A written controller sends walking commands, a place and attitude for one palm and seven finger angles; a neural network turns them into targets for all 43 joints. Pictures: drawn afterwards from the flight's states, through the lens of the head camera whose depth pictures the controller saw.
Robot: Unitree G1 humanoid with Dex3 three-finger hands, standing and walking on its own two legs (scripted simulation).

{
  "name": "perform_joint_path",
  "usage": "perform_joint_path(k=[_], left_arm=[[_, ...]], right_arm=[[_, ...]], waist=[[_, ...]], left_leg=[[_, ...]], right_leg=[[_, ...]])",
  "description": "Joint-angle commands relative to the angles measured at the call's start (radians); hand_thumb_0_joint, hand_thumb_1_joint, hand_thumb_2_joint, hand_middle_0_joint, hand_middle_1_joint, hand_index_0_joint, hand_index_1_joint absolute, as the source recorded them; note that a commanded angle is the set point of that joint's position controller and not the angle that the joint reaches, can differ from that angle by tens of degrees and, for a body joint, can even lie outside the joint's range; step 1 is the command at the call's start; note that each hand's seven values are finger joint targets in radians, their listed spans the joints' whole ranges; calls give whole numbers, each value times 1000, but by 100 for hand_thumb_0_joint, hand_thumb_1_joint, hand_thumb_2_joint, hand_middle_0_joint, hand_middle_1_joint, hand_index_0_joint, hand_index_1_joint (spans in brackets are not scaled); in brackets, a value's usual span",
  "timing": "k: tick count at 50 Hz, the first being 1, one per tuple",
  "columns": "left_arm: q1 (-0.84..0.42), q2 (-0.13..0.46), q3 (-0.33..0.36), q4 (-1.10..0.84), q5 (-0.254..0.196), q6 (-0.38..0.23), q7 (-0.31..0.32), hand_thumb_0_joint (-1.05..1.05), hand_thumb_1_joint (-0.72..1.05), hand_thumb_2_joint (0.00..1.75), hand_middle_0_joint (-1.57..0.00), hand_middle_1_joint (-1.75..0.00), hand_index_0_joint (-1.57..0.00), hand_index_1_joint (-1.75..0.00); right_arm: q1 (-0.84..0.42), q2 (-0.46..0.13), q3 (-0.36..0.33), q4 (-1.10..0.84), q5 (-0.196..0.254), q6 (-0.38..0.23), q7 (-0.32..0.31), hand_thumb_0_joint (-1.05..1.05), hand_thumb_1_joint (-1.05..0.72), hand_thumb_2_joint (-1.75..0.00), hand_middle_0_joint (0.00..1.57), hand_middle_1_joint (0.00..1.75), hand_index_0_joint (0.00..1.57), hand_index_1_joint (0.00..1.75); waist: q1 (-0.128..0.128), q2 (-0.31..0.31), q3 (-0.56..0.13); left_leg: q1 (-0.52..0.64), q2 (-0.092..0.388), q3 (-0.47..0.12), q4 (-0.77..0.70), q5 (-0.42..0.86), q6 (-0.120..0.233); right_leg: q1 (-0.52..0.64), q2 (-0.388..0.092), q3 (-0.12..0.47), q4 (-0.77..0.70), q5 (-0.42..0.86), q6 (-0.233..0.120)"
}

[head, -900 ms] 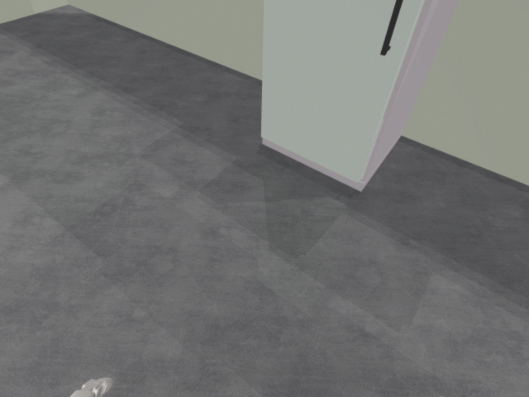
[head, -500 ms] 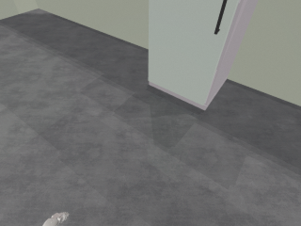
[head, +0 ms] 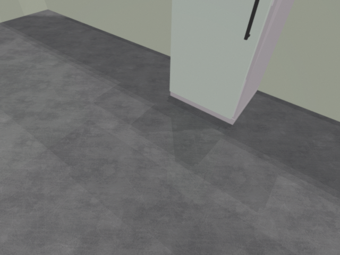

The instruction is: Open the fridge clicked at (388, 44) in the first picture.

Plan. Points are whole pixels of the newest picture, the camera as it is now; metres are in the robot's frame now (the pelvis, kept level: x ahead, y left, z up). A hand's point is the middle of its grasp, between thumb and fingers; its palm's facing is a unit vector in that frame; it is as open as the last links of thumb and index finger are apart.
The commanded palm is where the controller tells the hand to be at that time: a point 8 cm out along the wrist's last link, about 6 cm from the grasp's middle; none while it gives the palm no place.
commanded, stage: look at it before walking up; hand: right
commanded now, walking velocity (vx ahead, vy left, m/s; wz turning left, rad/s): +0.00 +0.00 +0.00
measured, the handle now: (253, 16) +1.25 -0.37 +0.08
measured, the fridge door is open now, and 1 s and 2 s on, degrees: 0 0 0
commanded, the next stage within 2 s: walk to a spot facing it in 0.54 s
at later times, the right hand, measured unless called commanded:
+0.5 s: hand out of the picture +0.07 -0.25 -0.16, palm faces -0.03 +0.94 -0.33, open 7.4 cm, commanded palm none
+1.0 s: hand out of the picture +0.06 -0.19 -0.19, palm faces -0.06 +0.98 -0.21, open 7.4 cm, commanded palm none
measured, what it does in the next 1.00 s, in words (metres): shifts its weight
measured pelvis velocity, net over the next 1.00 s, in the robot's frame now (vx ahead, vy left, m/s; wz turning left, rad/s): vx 0.07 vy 0.01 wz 0.08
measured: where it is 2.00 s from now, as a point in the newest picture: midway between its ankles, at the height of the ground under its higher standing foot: (166, 228)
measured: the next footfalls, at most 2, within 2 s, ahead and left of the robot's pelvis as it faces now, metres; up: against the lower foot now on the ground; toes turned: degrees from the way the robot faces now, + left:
right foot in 1.34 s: +0.36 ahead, -0.09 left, +0.00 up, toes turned +4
left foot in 1.98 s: +0.52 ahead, +0.18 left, +0.00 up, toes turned +35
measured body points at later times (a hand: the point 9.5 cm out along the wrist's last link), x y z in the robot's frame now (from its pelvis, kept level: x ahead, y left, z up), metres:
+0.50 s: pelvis +0.00 +0.00 +0.00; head +0.00 -0.01 +0.45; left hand +0.07 +0.29 -0.13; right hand +0.07 -0.30 -0.13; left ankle +0.00 +0.11 -0.74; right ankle +0.00 -0.13 -0.74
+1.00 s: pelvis +0.07 +0.01 -0.02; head +0.07 +0.02 +0.43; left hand +0.04 +0.26 -0.18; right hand +0.06 -0.24 -0.17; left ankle +0.00 +0.12 -0.74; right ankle +0.00 -0.13 -0.74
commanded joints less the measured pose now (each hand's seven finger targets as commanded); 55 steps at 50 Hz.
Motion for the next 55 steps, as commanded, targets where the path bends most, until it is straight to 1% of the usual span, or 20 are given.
perform_joint_path(k=[1,12,32,33,34,35,37,38,40,42,45,46,47,48,49,50,51,52,53,55], left_arm=[[-53,203,43,-67,-4,-23,12,0,90,90,-20,-30,-20,-30],[-50,201,42,-61,-5,-24,11,0,90,90,-20,-30,-20,-30],[-58,207,41,-57,-8,-26,12,0,90,90,-20,-30,-20,-30],[-30,135,25,-40,-3,-20,11,0,90,90,-20,-30,-20,-30],[9,82,14,-29,1,-11,8,0,90,90,-20,-30,-20,-30],[35,76,16,-24,3,-4,6,0,90,90,-20,-30,-20,-30],[44,92,26,-32,10,2,4,0,90,90,-20,-30,-20,-30],[50,100,32,-40,11,4,3,0,90,90,-20,-30,-20,-30],[67,116,44,-52,10,1,4,0,90,90,-20,-30,-20,-30],[100,114,54,-65,8,-9,7,0,90,90,-20,-30,-20,-30],[151,124,71,-68,3,-26,11,0,90,90,-20,-30,-20,-30],[152,119,74,-75,2,-31,12,0,90,90,-20,-30,-20,-30],[152,99,74,-76,1,-35,13,0,90,90,-20,-30,-20,-30],[131,78,72,-85,1,-38,13,0,90,90,-20,-30,-20,-30],[82,30,65,-113,-4,-44,12,0,90,90,-20,-30,-20,-30],[-10,-25,51,-167,-3,-52,6,0,90,90,-20,-30,-20,-30],[-87,-10,49,-196,6,-59,9,0,90,90,-20,-30,-20,-30],[-94,-15,52,-199,7,-65,9,0,90,90,-20,-30,-20,-30],[-109,-26,55,-196,6,-65,6,0,90,90,-20,-30,-20,-30],[-95,-52,58,-188,3,-57,-6,0,90,90,-20,-30,-20,-30]], right_arm=[[-52,-206,-45,-64,-2,-28,-14,0,-90,-90,20,30,20,30],[-48,-203,-45,-58,-4,-28,-13,0,-90,-90,20,30,20,30],[-36,-202,-41,-46,-4,-29,-13,0,-90,-90,20,30,20,30],[0,-130,-28,-29,-2,-21,-15,0,-90,-90,20,30,20,30],[39,-78,-16,-16,-4,-9,-16,0,-90,-90,20,30,20,30],[59,-75,-17,-12,-8,-1,-13,0,-90,-90,20,30,20,30],[70,-85,-29,-25,-13,10,0,0,-90,-90,20,30,20,30],[79,-87,-35,-36,-16,13,5,0,-90,-90,20,30,20,30],[109,-77,-44,-54,-18,10,13,0,-90,-90,20,30,20,30],[128,-51,-51,-69,-19,2,18,0,-90,-90,20,30,20,30],[160,-3,-55,-88,-17,-19,23,0,-90,-90,20,30,20,30],[171,15,-58,-93,-17,-25,24,0,-90,-90,20,30,20,30],[197,20,-61,-88,-17,-32,23,0,-90,-90,20,30,20,30],[259,15,-67,-69,-18,-39,20,0,-90,-90,20,30,20,30],[357,-33,-81,-35,-22,-48,11,0,-90,-90,20,30,20,30],[479,-98,-96,7,-20,-55,-4,0,-90,-90,20,30,20,30],[553,-85,-92,27,-13,-60,-19,0,-90,-90,20,30,20,30],[556,-52,-86,32,-17,-64,-28,0,-90,-90,20,30,20,30],[546,-29,-83,29,-20,-64,-34,0,-90,-90,20,30,20,30],[474,-8,-78,5,-24,-67,-38,0,-90,-90,20,30,20,30]], waist=[[-6,17,-45],[-7,14,-37],[-8,3,-56],[-8,12,-81],[-7,11,-77],[-7,17,-67],[-9,9,27],[-9,11,68],[-13,-13,102],[-4,-39,128],[-2,-115,79],[-8,-143,80],[-21,-126,64],[-51,-66,46],[-92,121,21],[-130,356,40],[-162,290,70],[-147,219,75],[-140,112,77],[-91,54,74]], left_leg=[[-10,125,-116,-93,56,26],[-15,124,-119,-105,35,23],[9,125,-102,-94,111,19],[15,123,-101,-94,76,10],[-1,114,-105,-83,-17,7],[-24,102,-115,-79,-135,10],[-100,80,-135,-75,-306,24],[-133,69,-140,-64,-353,30],[-193,44,-136,-9,-369,40],[-237,19,-128,67,-325,47],[-270,-21,-35,213,-202,36],[-265,-19,-10,219,-182,31],[-213,-11,-10,183,-156,34],[-100,13,-66,124,-96,54],[95,127,-273,29,8,105],[261,298,-568,-100,215,199],[313,333,-630,-84,467,245],[352,320,-584,-48,602,264],[354,309,-533,-36,595,259],[275,273,-442,-65,427,230]], right_leg=[[-3,-101,84,-61,94,-41],[-13,-100,89,-71,81,-41],[9,-108,94,-78,131,-44],[27,-109,75,-68,101,-33],[28,-102,56,-51,23,-24],[15,-100,50,-41,-90,-25],[-59,-102,56,-62,-310,-36],[-94,-107,64,-65,-379,-42],[-99,-137,88,-60,-440,-65],[-89,-167,118,-57,-437,-90],[-11,-256,183,-64,-345,-137],[-6,-267,170,-42,-282,-142],[-17,-255,136,24,-173,-136],[-93,-207,62,150,-100,-104],[-290,-110,-73,389,-81,-45],[-556,-13,-162,618,-324,1],[-659,-34,-75,726,-380,1],[-705,-60,-51,775,-336,1],[-718,-77,-46,786,-307,2],[-666,-97,-53,723,-269,7]])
